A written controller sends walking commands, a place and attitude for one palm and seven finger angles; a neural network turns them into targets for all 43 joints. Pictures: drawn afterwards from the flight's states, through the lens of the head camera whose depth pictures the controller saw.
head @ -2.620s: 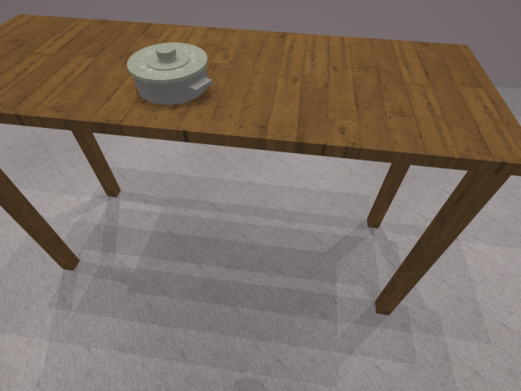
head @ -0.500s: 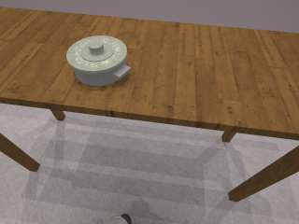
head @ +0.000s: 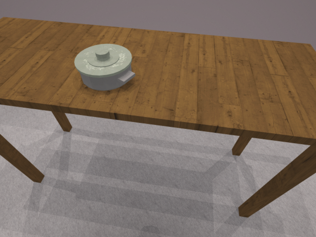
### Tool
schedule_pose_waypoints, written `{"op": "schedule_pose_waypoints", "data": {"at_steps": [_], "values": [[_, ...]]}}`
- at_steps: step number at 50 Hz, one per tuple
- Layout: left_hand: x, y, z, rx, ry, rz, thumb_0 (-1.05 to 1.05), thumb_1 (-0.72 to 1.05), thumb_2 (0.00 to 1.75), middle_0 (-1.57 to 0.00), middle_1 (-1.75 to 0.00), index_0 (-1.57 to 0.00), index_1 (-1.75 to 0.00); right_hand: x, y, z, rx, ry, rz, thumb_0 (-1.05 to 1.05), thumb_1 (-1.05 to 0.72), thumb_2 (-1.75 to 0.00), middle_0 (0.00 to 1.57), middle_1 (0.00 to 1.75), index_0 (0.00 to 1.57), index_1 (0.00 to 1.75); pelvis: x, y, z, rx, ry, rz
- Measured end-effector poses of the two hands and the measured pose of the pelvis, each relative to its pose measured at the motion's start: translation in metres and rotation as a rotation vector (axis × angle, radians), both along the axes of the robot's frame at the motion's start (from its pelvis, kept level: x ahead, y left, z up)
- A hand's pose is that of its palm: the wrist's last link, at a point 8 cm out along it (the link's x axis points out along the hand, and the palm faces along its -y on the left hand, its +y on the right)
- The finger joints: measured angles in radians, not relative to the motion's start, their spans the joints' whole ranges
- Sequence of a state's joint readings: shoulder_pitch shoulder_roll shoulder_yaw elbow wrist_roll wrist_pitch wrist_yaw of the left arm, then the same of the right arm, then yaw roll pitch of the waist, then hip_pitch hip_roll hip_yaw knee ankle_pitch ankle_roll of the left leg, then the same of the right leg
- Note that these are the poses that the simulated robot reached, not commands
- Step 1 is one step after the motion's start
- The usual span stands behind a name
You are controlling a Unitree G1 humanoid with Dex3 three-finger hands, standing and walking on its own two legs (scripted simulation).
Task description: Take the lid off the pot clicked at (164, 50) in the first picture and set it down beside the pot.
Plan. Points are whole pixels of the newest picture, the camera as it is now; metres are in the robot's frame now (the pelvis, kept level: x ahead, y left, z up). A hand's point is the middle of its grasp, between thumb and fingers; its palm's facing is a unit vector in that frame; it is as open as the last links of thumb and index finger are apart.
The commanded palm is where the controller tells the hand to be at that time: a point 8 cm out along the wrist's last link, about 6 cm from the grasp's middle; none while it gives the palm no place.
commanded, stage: come to a stop and stand still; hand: left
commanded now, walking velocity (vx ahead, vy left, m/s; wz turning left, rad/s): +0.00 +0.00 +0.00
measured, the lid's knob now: (102, 52) +0.59 +0.21 +0.15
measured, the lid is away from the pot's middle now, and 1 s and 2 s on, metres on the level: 0.00 0.00 0.00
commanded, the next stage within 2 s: look again from close up in 0.14 s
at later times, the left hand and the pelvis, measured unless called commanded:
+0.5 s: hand out of the picture +0.04 +0.20 -0.18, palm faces +0.03 -0.97 -0.22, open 7.4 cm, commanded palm none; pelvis +0.01 +0.02 -0.01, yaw +0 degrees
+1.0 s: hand out of the picture +0.05 +0.21 -0.18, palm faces +0.00 -0.98 -0.21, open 7.4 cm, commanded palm none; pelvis +0.02 +0.03 -0.01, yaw -1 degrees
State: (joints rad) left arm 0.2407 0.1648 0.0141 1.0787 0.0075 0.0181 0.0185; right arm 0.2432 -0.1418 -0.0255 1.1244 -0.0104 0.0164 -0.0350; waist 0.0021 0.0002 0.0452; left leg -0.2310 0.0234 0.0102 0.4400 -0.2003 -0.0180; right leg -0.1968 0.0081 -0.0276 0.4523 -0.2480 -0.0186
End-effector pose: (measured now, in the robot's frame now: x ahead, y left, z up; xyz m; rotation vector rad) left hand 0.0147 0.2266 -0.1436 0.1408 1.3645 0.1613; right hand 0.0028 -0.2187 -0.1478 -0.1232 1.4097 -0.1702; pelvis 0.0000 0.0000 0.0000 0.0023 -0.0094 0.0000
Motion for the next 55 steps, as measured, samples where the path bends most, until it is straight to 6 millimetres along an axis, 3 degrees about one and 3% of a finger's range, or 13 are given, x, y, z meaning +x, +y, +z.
{"op": "schedule_pose_waypoints", "data": {"at_steps": [7,15,28,36,55], "values": [[-0.016,-0.005,-0.001,-0.006,0.043,0.005,0.01,0.91,0.9,-0.2,-0.3,-0.2,-0.3,0.003,-0.005,0.001,-0.004,-0.023,-0.001,0.01,-0.92,-0.9,0.2,0.3,0.2,0.3,0.0,-0.003,0.0,0.0,-0.001,-0.007],[-0.018,-0.008,-0.004,-0.007,0.039,-0.008,0.01,0.91,0.9,-0.2,-0.3,-0.2,-0.3,0.005,-0.003,-0.001,-0.004,-0.023,0.003,0.0,-0.91,-0.9,0.2,0.3,0.2,0.3,0.003,0.002,-0.003,-0.019,0.006,-0.007],[0.032,0.031,-0.001,0.046,-0.091,-0.026,0.01,0.91,0.9,-0.2,-0.3,-0.2,-0.3,0.029,0.018,-0.007,-0.008,-0.107,0.021,0.01,-0.94,-0.9,0.2,0.3,0.2,0.3,0.016,0.025,-0.01,-0.006,0.0,-0.002],[0.046,0.042,0.0,0.05,-0.102,-0.048,0.01,0.91,0.9,-0.2,-0.3,-0.19,-0.3,0.043,0.018,-0.001,-0.023,-0.126,0.026,0.01,-0.93,-0.9,0.2,0.3,0.2,0.3,0.018,0.029,-0.009,-0.003,0.007,-0.011],[0.029,0.033,-0.008,0.01,-0.038,-0.037,0.01,0.91,0.9,-0.2,-0.3,-0.2,-0.3,0.057,0.016,0.004,-0.035,-0.123,0.041,0.0,-0.91,-0.9,0.2,0.3,0.2,0.3,0.02,0.028,-0.007,-0.005,0.009,-0.016]]}}
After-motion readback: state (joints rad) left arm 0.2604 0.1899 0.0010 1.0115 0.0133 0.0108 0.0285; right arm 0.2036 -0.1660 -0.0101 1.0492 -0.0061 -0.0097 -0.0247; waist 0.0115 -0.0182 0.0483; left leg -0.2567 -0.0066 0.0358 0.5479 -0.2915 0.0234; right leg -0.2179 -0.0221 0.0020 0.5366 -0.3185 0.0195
